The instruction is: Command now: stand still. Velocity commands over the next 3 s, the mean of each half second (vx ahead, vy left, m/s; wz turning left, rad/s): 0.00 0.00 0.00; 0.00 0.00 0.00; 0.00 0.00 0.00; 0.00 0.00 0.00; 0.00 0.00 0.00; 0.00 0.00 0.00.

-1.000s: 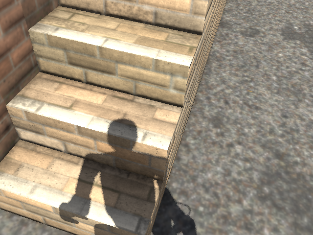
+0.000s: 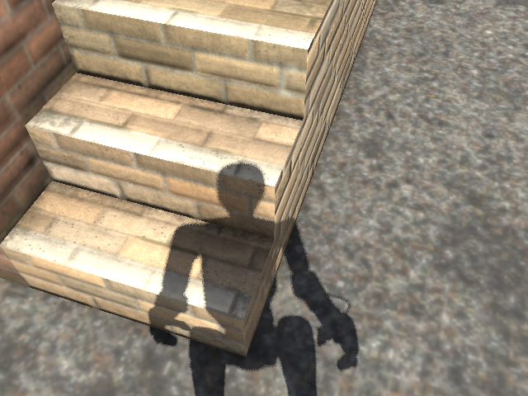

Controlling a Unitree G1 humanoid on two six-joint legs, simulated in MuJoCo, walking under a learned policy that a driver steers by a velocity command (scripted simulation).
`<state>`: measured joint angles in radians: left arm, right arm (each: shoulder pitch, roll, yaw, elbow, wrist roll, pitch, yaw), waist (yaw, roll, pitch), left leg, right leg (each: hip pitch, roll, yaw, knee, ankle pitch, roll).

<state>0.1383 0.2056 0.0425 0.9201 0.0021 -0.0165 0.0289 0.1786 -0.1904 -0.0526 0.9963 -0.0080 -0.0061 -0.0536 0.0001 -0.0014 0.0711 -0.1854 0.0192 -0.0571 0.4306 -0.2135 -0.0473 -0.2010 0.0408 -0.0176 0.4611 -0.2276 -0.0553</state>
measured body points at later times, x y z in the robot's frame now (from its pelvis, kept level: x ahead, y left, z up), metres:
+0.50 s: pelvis +0.00 +0.00 +0.00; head +0.02 +0.00 +0.45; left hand +0.08 +0.25 -0.14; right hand +0.06 -0.24 -0.15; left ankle +0.01 +0.15 -0.74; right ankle +0.01 -0.08 -0.74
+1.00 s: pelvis +0.01 +0.00 +0.00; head +0.03 +0.00 +0.45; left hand +0.07 +0.25 -0.15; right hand +0.05 -0.24 -0.16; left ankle +0.01 +0.15 -0.74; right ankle +0.01 -0.08 -0.74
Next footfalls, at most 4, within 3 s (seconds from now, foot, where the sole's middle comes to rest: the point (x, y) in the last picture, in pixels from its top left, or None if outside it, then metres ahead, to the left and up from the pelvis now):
none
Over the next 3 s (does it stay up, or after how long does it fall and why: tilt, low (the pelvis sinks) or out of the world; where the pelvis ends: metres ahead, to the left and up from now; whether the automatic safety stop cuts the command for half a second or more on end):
stays up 0.02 0.01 0.00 its command is cut before an obstacle from the start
